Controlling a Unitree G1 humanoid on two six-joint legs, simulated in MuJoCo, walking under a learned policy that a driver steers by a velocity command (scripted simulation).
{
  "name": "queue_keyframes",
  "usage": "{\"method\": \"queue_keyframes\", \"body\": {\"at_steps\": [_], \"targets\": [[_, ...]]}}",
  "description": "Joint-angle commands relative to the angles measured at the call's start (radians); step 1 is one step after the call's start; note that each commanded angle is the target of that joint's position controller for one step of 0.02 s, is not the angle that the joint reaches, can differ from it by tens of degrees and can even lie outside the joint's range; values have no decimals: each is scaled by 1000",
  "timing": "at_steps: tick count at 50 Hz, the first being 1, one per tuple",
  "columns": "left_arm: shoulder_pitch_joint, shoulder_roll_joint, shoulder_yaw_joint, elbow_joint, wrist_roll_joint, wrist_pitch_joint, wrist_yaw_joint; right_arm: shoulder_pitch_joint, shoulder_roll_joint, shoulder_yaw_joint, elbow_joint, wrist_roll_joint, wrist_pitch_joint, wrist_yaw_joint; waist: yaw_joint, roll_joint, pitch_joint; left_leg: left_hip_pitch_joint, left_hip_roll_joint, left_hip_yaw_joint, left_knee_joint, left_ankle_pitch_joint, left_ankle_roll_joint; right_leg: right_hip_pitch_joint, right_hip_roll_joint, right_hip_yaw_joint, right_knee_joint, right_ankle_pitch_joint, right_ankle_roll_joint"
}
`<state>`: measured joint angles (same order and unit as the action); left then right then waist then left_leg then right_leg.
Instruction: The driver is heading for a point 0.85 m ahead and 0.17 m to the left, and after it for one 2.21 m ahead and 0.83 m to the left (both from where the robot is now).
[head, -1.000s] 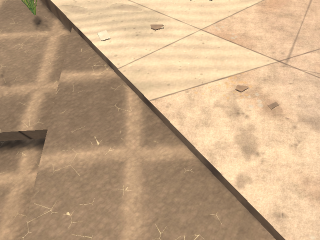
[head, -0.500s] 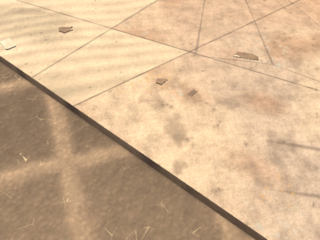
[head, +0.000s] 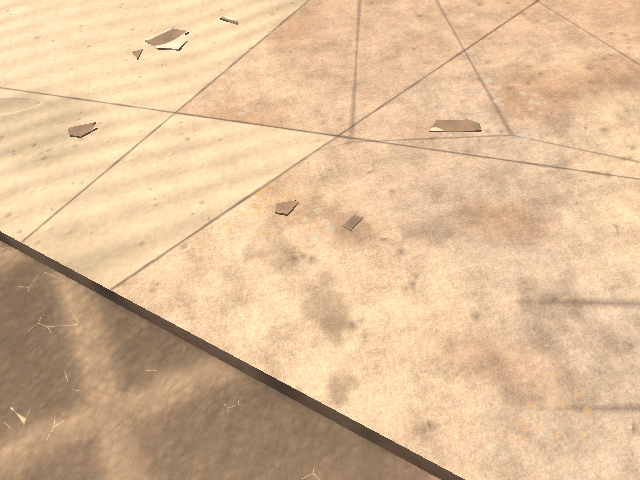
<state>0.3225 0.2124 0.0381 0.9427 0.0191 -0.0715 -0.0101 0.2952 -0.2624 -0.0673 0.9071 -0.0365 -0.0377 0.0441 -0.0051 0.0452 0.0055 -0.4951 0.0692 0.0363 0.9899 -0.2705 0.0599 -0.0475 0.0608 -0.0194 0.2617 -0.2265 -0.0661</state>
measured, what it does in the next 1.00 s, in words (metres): walks ahead: left foot, then right foot 0.06 m higher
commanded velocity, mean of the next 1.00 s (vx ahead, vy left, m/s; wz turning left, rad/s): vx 0.49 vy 0.00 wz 0.00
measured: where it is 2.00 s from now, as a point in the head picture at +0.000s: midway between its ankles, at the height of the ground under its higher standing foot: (346, 293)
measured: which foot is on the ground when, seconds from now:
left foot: up 0.00-0.26, down 0.28-0.88, up 0.90-1.00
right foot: down 0.00-0.28, up 0.30-0.84, down 0.86-1.00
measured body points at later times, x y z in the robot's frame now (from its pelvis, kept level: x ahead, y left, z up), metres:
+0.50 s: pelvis +0.27 +0.05 +0.00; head +0.29 +0.06 +0.44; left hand +0.33 +0.30 -0.15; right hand +0.31 -0.21 -0.14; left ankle +0.29 +0.10 -0.75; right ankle +0.25 -0.09 -0.66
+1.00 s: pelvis +0.57 +0.00 +0.01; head +0.60 +0.00 +0.46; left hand +0.69 +0.23 -0.12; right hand +0.55 -0.24 -0.13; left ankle +0.40 +0.11 -0.60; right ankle +0.64 -0.06 -0.69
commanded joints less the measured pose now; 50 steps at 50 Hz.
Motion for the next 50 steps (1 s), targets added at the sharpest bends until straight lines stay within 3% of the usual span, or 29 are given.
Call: {"method": "queue_keyframes", "body": {"at_steps": [1,5,10,12,13,14,15,16,17,18,19,21,24,27,30,33,37,39,40,42,43,44,45,46,47,48,49,50], "targets": [[68,115,18,-1,-12,-25,5,-91,-51,-8,-78,-8,-4,9,13,-128,84,-256,34,4,32,86,-37,86,-248,182,-146,248,-127],[106,112,10,29,-7,-28,8,-248,-24,10,-138,1,-2,11,31,-129,117,-227,16,38,-146,183,-55,39,-223,108,-144,427,-127],[133,148,11,65,-3,-32,19,-328,-31,19,-177,8,-4,2,28,-124,126,-79,-32,64,-367,208,13,94,-267,85,-124,596,-110],[112,166,14,72,3,-29,24,-234,-55,7,-150,9,-9,-14,-23,-135,65,61,-82,77,-399,144,52,137,-271,60,18,874,-84],[106,175,17,74,8,-24,25,-117,-79,-4,-112,10,-15,-23,-73,-131,-4,186,-114,82,-429,118,72,146,-260,48,172,967,-72],[99,175,16,73,5,-19,25,51,-103,-17,-56,1,-25,-35,-143,-104,-95,407,-110,72,-487,149,95,61,-222,22,388,892,-56],[132,130,3,51,2,-18,22,209,-186,-38,-27,-22,-32,-49,-174,1,-222,657,112,-166,-496,17,135,-138,-161,-13,696,513,-47],[263,23,-11,51,-33,-15,11,209,-260,-53,-21,-27,-30,-40,-89,241,-324,849,365,-683,-642,-65,268,-467,40,1,1044,-295,-15],[166,129,14,50,-7,-14,13,120,-203,-45,-32,15,-23,-31,-80,71,-226,732,310,-714,-726,-147,238,-543,-15,118,1103,-239,-39],[84,136,19,23,-6,-17,7,3,-139,-26,-50,22,-27,-29,-38,23,-82,575,282,-540,-744,-140,210,-561,-69,97,1067,-129,-46],[46,114,13,18,-5,-20,4,-41,-86,-11,-51,19,-36,-25,-20,-27,-22,462,240,-437,-779,-31,191,-529,-104,84,1015,-71,-45],[64,79,8,30,17,2,-5,-50,-44,4,-24,21,-49,-30,31,0,14,334,171,-287,-817,112,153,-442,-143,74,939,-42,-30],[40,57,6,27,21,25,-17,17,-52,6,15,27,-71,-31,45,2,22,314,142,-194,-849,245,159,-459,-154,39,894,-12,-6],[-79,57,5,-11,23,35,-21,83,-55,8,46,27,-71,-33,25,5,58,350,120,-143,-883,262,158,-578,-175,4,824,80,24],[-179,58,6,-43,20,39,-15,179,-47,15,80,26,-67,-39,-4,1,71,473,136,-160,-876,305,172,-757,-189,-14,873,98,38],[-280,58,8,-84,31,41,-13,277,-30,22,119,20,-62,-48,-29,-35,89,644,142,-169,-849,366,171,-963,-189,-26,981,36,34],[-438,21,-15,-175,29,40,-22,347,-13,34,149,8,-58,-69,-58,-2,117,737,152,-167,-845,449,176,-1086,-176,-74,989,-74,35],[-474,1,-33,-209,20,39,-29,315,-10,37,144,8,-54,-77,-43,-8,132,685,152,-120,-864,530,151,-972,-166,-78,823,-65,18],[-475,-20,-48,-213,11,42,-32,288,-24,37,135,12,-47,-73,-39,6,135,600,136,-81,-894,616,156,-827,-132,-129,692,-90,4],[-390,-10,-42,-195,2,43,-11,276,-57,36,148,14,-50,-59,8,79,79,579,147,-25,-782,1198,132,-573,-25,-201,623,-131,-54],[-219,22,-25,-149,-4,38,2,290,-74,34,157,14,-52,-53,71,121,-11,586,158,3,-593,1465,130,-413,46,-246,631,-176,-86],[-17,58,-6,-92,-13,24,10,244,-86,31,148,23,-56,-50,173,123,-113,510,146,24,-365,1393,92,-172,18,-156,527,-53,-126],[100,167,34,-57,3,13,17,234,-54,36,98,54,-64,-41,203,-9,-227,243,50,54,-63,1058,38,89,-149,149,419,-185,-190],[181,267,66,-36,21,16,13,248,-3,38,61,60,-64,-30,187,-228,-351,18,-136,23,362,-20,7,261,-467,693,171,-124,-295],[86,237,59,-34,-3,13,5,157,-53,13,37,32,-64,-33,133,-105,-279,-71,-113,-163,472,-70,39,172,-445,772,94,4,-253],[-9,194,52,-36,-4,6,7,141,-21,14,8,36,-57,-38,62,-59,-111,-111,-60,-133,471,-36,46,21,-450,588,89,26,-223],[-60,113,35,-33,2,-8,6,106,-7,13,4,33,-51,-41,41,8,-21,-114,-17,-113,404,3,58,-84,-407,460,62,67,-183],[-85,56,22,-19,4,-18,8,124,4,9,7,29,-40,-41,3,-21,30,-87,3,-114,361,16,56,-158,-366,336,29,127,-146]]}}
